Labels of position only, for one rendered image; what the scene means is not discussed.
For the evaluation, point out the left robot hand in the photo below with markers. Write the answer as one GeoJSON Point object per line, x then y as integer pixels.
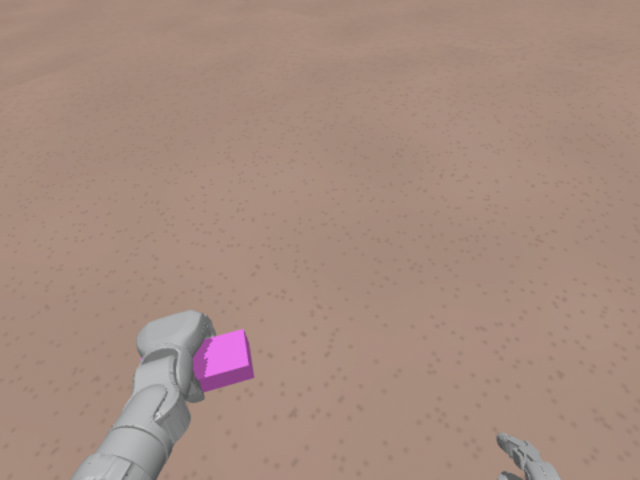
{"type": "Point", "coordinates": [187, 329]}

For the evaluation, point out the left robot arm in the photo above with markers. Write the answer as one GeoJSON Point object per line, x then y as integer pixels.
{"type": "Point", "coordinates": [154, 418]}

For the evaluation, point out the small box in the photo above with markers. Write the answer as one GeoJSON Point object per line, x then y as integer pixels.
{"type": "Point", "coordinates": [223, 360]}

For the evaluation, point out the right robot hand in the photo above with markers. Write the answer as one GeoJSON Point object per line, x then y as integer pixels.
{"type": "Point", "coordinates": [527, 458]}

